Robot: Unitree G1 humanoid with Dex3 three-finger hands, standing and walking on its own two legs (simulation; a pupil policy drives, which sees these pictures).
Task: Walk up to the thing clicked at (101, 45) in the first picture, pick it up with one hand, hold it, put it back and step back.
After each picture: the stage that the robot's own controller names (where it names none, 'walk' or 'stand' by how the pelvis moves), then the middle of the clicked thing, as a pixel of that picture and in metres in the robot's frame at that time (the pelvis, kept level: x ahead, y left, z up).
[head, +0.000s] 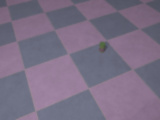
stand; (102, 47) +1.31 -0.20 -0.72
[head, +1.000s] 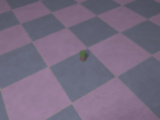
walk; (83, 56) +1.19 +0.11 -0.70
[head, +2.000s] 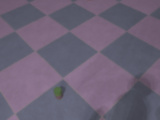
walk; (58, 93) +0.69 +0.27 -0.71
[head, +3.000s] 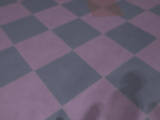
walk; out of the picture +0.45 +0.22 -0.70
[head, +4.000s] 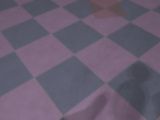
stand; out of the picture +0.37 +0.23 -0.72
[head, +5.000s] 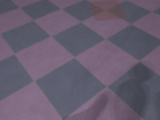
stand; out of the picture +0.34 +0.23 -0.72
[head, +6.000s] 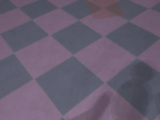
stand; out of the picture +0.37 +0.25 -0.73
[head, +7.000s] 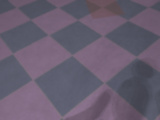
stand; out of the picture +0.36 +0.26 -0.73
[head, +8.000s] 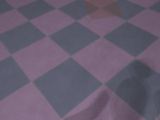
stand; out of the picture +0.35 +0.26 -0.73
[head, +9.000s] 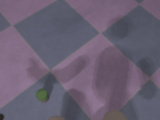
go down; (43, 96) +0.40 +0.23 -0.54
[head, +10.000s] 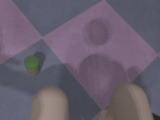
go down; (32, 66) +0.46 +0.23 -0.32
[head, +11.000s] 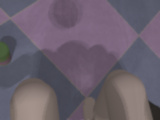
close in; (1, 54) +0.45 +0.26 -0.27
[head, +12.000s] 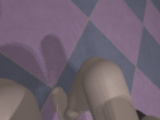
close; out of the picture +0.45 +0.28 -0.23
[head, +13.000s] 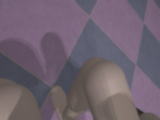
lift; out of the picture +0.43 +0.29 -0.23
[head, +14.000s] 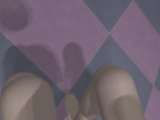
lift; out of the picture +0.39 +0.28 -0.19
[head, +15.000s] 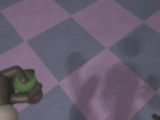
lift; (29, 88) +0.33 +0.19 +0.00
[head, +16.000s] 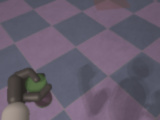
hold; (40, 91) +0.33 +0.17 +0.01
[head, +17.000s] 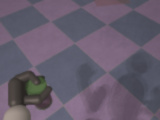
crouch; (40, 94) +0.33 +0.17 -0.01
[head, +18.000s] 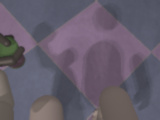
crouch; (11, 54) +0.45 +0.22 -0.10
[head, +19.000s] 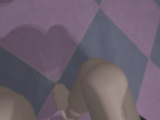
lower; out of the picture +0.45 +0.28 -0.24
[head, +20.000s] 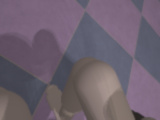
lower; out of the picture +0.45 +0.29 -0.24
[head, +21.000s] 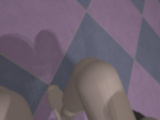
lower; out of the picture +0.45 +0.30 -0.23
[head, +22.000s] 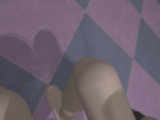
lower; out of the picture +0.45 +0.30 -0.24
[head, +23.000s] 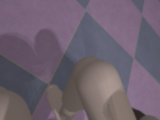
loosen; out of the picture +0.45 +0.30 -0.24
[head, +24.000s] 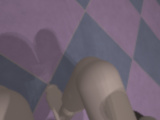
open; out of the picture +0.44 +0.29 -0.24
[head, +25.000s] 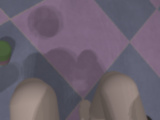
stand; (1, 54) +0.45 +0.25 -0.27
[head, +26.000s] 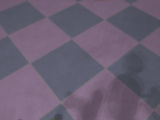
stand; out of the picture +0.40 +0.21 -0.63
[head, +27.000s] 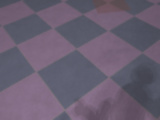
stand; out of the picture +0.40 +0.22 -0.67
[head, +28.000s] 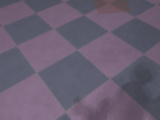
stand; out of the picture +0.39 +0.21 -0.67
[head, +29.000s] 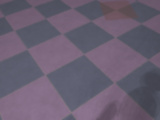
stand; out of the picture +0.42 +0.20 -0.72
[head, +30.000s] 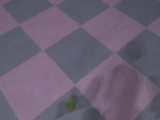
walk; (70, 105) +0.48 +0.13 -0.70
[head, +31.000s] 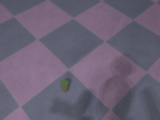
walk; (65, 85) +0.65 +0.15 -0.70
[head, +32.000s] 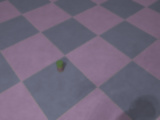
stand; (60, 66) +0.98 +0.21 -0.70
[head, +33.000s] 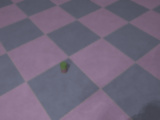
stand; (63, 67) +1.00 +0.22 -0.71
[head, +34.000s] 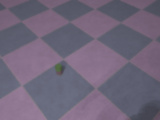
stand; (59, 69) +1.01 +0.25 -0.72
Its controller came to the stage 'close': yes
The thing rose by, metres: 0.72
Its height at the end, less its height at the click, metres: +0.00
